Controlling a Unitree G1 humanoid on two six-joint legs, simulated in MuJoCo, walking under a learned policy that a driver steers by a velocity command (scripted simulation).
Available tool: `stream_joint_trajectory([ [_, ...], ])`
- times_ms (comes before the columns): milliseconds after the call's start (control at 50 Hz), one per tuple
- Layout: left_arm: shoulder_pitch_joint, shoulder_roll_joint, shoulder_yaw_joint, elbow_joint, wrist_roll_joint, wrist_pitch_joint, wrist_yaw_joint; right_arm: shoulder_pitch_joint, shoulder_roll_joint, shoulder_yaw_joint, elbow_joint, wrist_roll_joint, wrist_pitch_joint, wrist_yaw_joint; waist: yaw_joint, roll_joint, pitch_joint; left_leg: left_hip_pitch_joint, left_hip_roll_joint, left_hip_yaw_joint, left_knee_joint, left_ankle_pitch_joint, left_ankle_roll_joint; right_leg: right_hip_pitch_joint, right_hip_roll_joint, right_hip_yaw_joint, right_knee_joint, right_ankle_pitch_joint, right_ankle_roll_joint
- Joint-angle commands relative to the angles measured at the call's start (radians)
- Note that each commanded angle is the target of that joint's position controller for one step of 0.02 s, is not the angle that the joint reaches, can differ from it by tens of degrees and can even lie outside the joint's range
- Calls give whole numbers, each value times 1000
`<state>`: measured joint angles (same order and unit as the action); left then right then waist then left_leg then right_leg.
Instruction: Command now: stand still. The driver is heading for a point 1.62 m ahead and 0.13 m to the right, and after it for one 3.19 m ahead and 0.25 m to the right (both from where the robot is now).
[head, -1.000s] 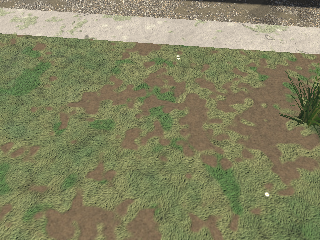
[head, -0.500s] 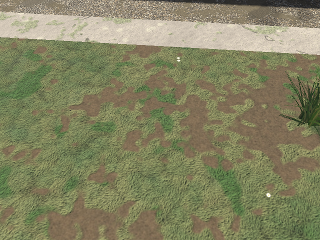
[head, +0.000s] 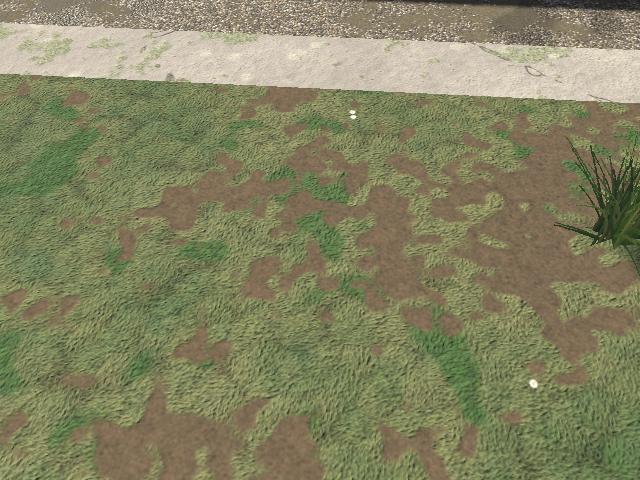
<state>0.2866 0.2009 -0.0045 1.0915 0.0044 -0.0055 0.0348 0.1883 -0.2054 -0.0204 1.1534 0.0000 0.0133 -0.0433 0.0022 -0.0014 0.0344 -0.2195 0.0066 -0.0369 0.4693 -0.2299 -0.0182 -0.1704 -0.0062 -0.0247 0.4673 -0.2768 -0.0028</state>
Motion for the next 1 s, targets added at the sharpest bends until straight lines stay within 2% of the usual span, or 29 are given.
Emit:
stream_joint_trajectory([
  [20, 65, 94, 16, -15, -1, -6, 3, 29, -99, -12, -19, 0, -6, -4, 0, -1, 16, 18, 11, -4, -68, 114, 27, -63, -24, 25, -103, 77, -11],
  [220, 94, 79, 17, -11, -2, -6, 4, 58, -88, -9, -18, 2, -7, -6, 0, -1, 19, 15, 11, -2, -65, 123, 27, -62, -23, 25, -100, 95, -13],
  [240, 113, 70, 16, 0, -2, -5, 6, 77, -75, -6, -9, 1, -6, -6, 0, -5, -5, 25, -2, 13, -63, 36, 28, -52, -15, 19, -107, -2, -16],
  [280, 114, 111, 32, -6, -15, 1, 14, 83, -84, -12, -12, 11, -6, -9, 4, -42, 37, -49, -50, 63, 8, -262, 41, -89, -24, 54, -125, -328, -55],
  [320, 146, 150, 47, -16, -25, -7, 16, 43, -71, -11, -43, 9, -27, -4, 27, -102, 108, -187, -51, 77, 112, -333, 57, -104, -132, 211, -206, -547, -126],
  [340, 176, 183, 61, -13, -30, -16, 14, 27, -46, -6, -58, 10, -45, 5, 37, -166, 114, -232, -46, 101, 221, -253, 56, -79, -229, 341, -271, -599, -177],
  [360, 180, 200, 71, -15, -31, -24, 13, 12, -41, -6, -71, 13, -61, 15, 40, -187, 135, -251, -7, 79, 315, -201, 66, -100, -312, 447, -317, -590, -224],
  [400, 125, 185, 72, -43, -25, -38, 7, 15, -43, -9, -87, 27, -84, 31, 7, -168, 156, -274, 40, 48, 331, -263, 97, -111, -338, 455, -322, -504, -228],
  [420, 82, 178, 71, -61, -35, -41, 3, 43, -43, -11, -85, 32, -93, 35, -21, -153, 153, -206, 44, 53, 218, -257, 112, -130, -305, 390, -296, -442, -195],
  [460, 23, 169, 71, -88, -47, -37, -5, 189, -54, -29, -16, 26, -100, 36, -81, -91, 108, 106, -36, 125, -6, -70, 99, -254, -168, 201, -162, -297, -129],
  [480, 5, 149, 65, -101, -43, -43, -8, 290, -82, -42, 13, 20, -98, 36, -113, -11, 66, 230, 16, 26, -47, -68, 102, -324, -107, 118, 8, -179, -99],
  [500, -10, 80, 46, -125, -28, -56, -15, 430, -176, -67, 26, 23, -98, 30, -150, 239, -2, 370, 228, -314, -204, -194, 180, -473, 0, -32, 378, -132, -37],
  [520, -21, 52, 41, -154, -40, -75, -13, 482, -226, -70, 25, 11, -115, 44, -149, 320, -15, 378, 386, -673, -325, -329, 304, -621, 53, 35, 624, -276, -38],
  [540, -37, 90, 50, -161, -57, -88, -18, 381, -156, -46, -2, 6, -132, 45, -93, 160, 66, 328, 396, -645, -319, -357, 302, -705, -21, 107, 765, -223, -62],
  [560, -37, 95, 51, -157, -60, -100, -28, 306, -114, -34, -31, 8, -141, 48, -63, 104, 93, 302, 348, -517, -315, -307, 263, -733, -60, 120, 789, -107, -83],
  [600, -54, 129, 69, -152, -36, -112, -32, 240, -93, -20, -61, 8, -138, 58, -33, 67, 95, 275, 266, -308, -326, -57, 200, -700, -109, 90, 695, 41, -85],
  [620, -63, 131, 75, -152, -32, -110, -39, 259, -65, -11, -58, 4, -129, 56, -32, 79, 79, 265, 229, -225, -326, 61, 178, -658, -119, 71, 654, 76, -78],
  [640, -69, 113, 74, -152, -31, -104, -46, 290, -61, -8, -54, 0, -123, 51, -34, 91, 67, 263, 209, -173, -325, 157, 175, -636, -117, 49, 624, 99, -65],
  [680, -132, 80, 66, -176, -29, -93, -52, 323, -87, -9, -55, -4, -114, 37, -42, 78, 73, 249, 200, -117, -334, 272, 188, -641, -112, 20, 541, 141, -38],
  [740, -301, 49, 47, -244, -28, -91, -56, 318, -124, -13, -77, -6, -106, 21, -68, 70, 108, 167, 179, -58, -368, 287, 191, -570, -80, -16, 294, 242, -16],
  [820, -410, 70, 41, -291, -38, -93, -73, 368, -145, -25, -68, 11, -105, 15, -76, 91, 136, 199, 214, -30, -385, 301, 194, -493, -49, -32, 135, 297, -37],
  [860, -420, 90, 46, -307, -38, -99, -83, 359, -151, -33, -68, 16, -101, 14, -50, 91, 124, 275, 239, -12, -339, 409, 178, -468, -39, -24, 86, 277, -69],
  [880, -388, 111, 56, -304, -37, -102, -86, 342, -162, -38, -74, 13, -97, 14, -20, 102, 89, 308, 246, -1, -285, 558, 166, -408, -21, -31, 75, 256, -86],
  [900, -323, 138, 70, -291, -36, -103, -85, 327, -176, -44, -79, 8, -91, 14, 20, 127, 28, 334, 248, 10, -200, 754, 154, -309, 11, -49, 87, 229, -104],
  [920, -181, 175, 92, -251, -38, -101, -80, 306, -179, -46, -86, 3, -81, 14, 96, 141, -62, 319, 226, 37, -35, 908, 136, -133, 47, -69, 93, 214, -128],
  [940, -5, 218, 115, -198, -41, -95, -71, 286, -171, -41, -101, -2, -78, 18, 176, 134, -163, 192, 185, 56, 185, 867, 105, 127, 20, -35, 95, 224, -161],
  [960, 152, 295, 135, -164, -21, -86, -59, 327, -104, -22, -126, -14, -83, 26, 180, -38, -310, -110, 83, 88, 540, 462, 70, 461, -211, 287, 77, 87, -244],
  [980, 169, 302, 125, -153, -6, -87, -70, 429, 28, 13, -116, 3, -111, 39, 108, -273, -454, -358, -86, -38, 834, -320, 38, 628, -403, 787, -126, -103, -379],
  [1000, 93, 216, 103, -157, -16, -93, -71, 324, -80, -15, -134, 32, -138, 45, 116, -186, -322, -459, -24, -113, 940, -305, 63, 523, -351, 764, -198, -146, -320],
])
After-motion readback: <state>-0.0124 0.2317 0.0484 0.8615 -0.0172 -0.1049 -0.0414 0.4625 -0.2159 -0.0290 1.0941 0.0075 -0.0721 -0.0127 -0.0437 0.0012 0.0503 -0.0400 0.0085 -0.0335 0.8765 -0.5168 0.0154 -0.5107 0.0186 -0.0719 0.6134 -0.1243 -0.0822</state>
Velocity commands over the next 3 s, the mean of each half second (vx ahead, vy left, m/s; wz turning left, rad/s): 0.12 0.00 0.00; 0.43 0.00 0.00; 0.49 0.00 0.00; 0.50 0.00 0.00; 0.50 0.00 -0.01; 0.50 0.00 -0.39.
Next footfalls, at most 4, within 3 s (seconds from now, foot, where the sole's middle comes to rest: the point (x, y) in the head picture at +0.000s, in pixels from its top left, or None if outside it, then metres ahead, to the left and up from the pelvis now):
0.94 right None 0.45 -0.10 -0.78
1.50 left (275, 366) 0.78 0.14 -0.78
2.04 right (370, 262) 1.09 -0.10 -0.78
2.60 left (284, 182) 1.40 0.14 -0.78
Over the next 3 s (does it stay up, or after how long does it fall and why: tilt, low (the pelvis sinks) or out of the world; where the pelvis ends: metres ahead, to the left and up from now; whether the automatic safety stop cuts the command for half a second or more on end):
stays up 1.43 0.03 0.00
